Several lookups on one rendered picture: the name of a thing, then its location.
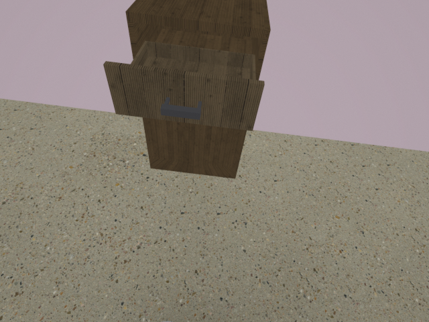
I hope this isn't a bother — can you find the handle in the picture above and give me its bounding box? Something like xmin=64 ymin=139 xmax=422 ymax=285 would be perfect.
xmin=160 ymin=97 xmax=202 ymax=120

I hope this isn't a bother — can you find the drawer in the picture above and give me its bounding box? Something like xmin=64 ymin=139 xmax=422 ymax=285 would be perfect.
xmin=103 ymin=41 xmax=265 ymax=131

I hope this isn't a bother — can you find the cabinet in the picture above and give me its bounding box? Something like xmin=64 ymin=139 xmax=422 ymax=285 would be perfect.
xmin=126 ymin=0 xmax=271 ymax=178

